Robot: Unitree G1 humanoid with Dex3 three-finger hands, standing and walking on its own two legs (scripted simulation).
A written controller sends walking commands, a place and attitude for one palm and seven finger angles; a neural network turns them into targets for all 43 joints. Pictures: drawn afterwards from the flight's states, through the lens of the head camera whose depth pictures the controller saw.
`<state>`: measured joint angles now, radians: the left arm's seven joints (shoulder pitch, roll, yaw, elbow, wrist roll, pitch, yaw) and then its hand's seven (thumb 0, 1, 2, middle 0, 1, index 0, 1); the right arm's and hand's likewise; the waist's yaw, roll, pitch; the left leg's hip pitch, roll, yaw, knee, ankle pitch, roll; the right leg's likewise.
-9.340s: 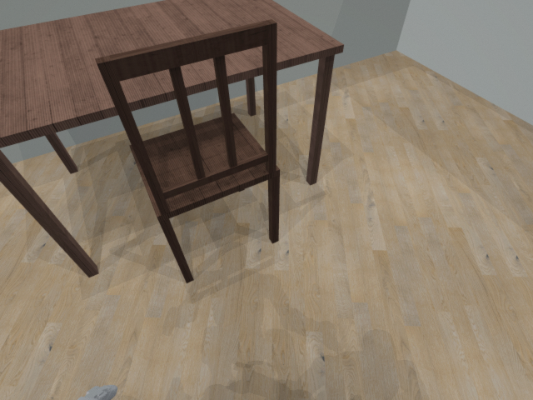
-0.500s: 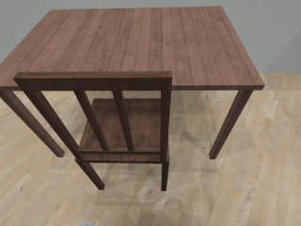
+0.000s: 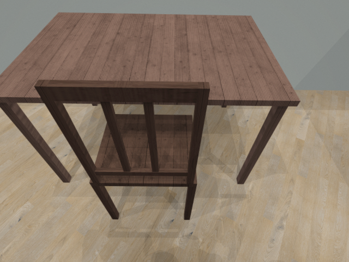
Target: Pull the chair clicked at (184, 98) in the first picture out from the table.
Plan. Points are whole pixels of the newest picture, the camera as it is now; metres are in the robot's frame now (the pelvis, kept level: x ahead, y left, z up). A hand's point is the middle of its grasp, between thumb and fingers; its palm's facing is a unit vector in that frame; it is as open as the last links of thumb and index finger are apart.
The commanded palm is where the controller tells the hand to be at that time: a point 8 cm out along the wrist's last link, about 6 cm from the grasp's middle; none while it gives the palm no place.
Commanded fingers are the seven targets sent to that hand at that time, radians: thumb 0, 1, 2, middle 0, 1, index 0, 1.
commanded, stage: come to a stop and stand still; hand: left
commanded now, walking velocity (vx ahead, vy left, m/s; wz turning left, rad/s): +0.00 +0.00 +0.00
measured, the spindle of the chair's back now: (118, 141) +0.47 +0.20 -0.06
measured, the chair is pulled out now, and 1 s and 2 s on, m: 0.00 0.00 0.00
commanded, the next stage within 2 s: look again from close up in 0.52 s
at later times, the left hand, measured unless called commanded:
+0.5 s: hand out of the picture -0.01 +0.13 -0.18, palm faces +0.05 -0.98 -0.21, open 7.4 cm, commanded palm none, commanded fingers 0.00 0.90 0.90 -0.20 -0.30 -0.20 -0.30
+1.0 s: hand out of the picture -0.01 +0.17 -0.18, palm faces +0.01 -0.98 -0.19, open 7.4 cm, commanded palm none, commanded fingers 0.00 0.90 0.90 -0.20 -0.30 -0.20 -0.30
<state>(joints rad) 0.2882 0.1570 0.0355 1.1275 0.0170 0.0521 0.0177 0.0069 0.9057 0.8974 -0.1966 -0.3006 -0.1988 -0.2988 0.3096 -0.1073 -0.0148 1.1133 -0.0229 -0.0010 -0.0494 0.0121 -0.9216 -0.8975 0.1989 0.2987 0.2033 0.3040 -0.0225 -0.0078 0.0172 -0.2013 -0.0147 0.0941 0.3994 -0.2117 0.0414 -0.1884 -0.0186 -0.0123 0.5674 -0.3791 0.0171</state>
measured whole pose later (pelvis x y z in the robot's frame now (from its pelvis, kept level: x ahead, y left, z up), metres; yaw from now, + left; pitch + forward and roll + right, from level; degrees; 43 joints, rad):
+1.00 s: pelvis -0.01 +0.00 +0.00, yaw +0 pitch -1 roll +0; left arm 0.30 0.17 -0.01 1.09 0.02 -0.02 0.04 0.01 0.90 0.90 -0.20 -0.30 -0.20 -0.30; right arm 0.21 -0.16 0.00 1.14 -0.01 -0.01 -0.02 0.00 -0.92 -0.90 0.20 0.30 0.20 0.30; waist 0.00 -0.02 0.04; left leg -0.19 0.00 0.09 0.45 -0.23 0.03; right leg -0.09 0.00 -0.02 0.43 -0.32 0.00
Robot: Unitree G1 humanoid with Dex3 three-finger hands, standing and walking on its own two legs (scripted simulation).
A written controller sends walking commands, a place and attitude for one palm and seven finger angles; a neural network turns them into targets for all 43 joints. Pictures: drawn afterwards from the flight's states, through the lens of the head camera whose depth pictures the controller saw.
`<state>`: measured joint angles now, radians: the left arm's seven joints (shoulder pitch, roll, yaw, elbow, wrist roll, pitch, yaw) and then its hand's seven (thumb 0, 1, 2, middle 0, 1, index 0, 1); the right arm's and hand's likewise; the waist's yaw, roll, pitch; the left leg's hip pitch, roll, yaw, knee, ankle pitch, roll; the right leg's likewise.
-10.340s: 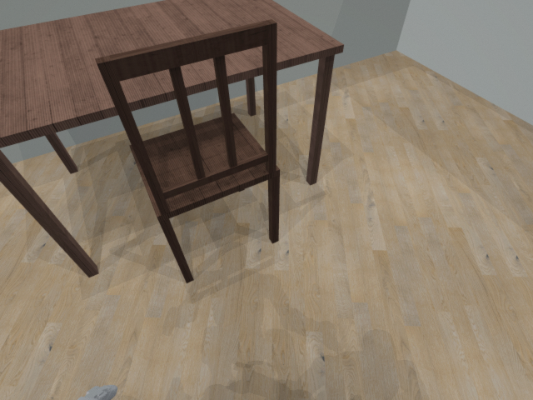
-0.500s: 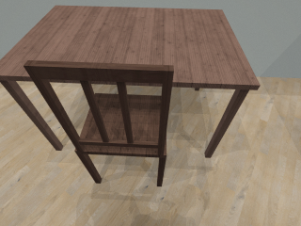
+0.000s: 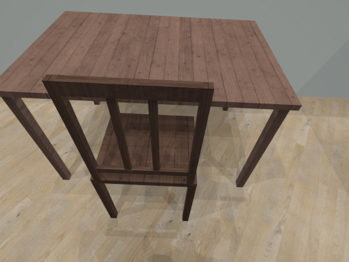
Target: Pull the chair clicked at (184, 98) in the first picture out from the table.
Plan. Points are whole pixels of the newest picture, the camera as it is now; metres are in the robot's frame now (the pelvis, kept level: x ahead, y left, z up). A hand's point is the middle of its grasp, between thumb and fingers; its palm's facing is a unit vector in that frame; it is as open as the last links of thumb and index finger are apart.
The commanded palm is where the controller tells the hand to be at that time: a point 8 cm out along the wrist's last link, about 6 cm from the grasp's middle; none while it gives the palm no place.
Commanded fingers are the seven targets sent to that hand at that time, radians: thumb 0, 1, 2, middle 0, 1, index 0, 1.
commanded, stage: look again from close up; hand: left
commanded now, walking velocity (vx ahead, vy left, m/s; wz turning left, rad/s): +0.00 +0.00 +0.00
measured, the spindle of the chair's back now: (121, 138) +0.48 +0.20 -0.06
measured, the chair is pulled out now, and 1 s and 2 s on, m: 0.00 0.00 0.00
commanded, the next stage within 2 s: shuffle to correct the standing spot in 0.74 s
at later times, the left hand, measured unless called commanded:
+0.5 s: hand out of the picture -0.04 +0.20 -0.18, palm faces +0.00 -0.98 -0.18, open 7.4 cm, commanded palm none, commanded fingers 0.00 0.90 0.90 -0.20 -0.30 -0.20 -0.30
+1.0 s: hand out of the picture -0.06 +0.19 -0.18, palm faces +0.01 -0.98 -0.18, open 7.4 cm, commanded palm none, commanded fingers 0.00 0.90 0.90 -0.20 -0.30 -0.20 -0.30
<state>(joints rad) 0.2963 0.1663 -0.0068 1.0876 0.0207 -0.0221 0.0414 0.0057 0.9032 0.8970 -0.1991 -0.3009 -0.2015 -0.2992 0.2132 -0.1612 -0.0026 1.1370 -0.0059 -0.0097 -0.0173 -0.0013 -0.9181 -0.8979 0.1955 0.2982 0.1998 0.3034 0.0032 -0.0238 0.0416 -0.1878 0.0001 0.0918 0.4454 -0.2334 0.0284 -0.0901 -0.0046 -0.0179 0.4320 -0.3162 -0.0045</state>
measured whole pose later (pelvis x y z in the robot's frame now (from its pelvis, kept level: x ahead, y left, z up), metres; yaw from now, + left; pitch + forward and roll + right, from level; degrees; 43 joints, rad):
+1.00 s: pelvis -0.02 +0.03 +0.00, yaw -1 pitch -1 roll +1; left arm 0.37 0.13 0.00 1.12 0.03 0.00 0.03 0.00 0.90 0.90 -0.20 -0.30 -0.20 -0.30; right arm 0.30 -0.13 -0.02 1.15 0.00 0.00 -0.01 0.00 -0.91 -0.90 0.20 0.30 0.20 0.30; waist -0.01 -0.01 0.02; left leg -0.20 -0.05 0.12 0.40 -0.19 0.08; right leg -0.15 -0.06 0.01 0.48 -0.32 0.02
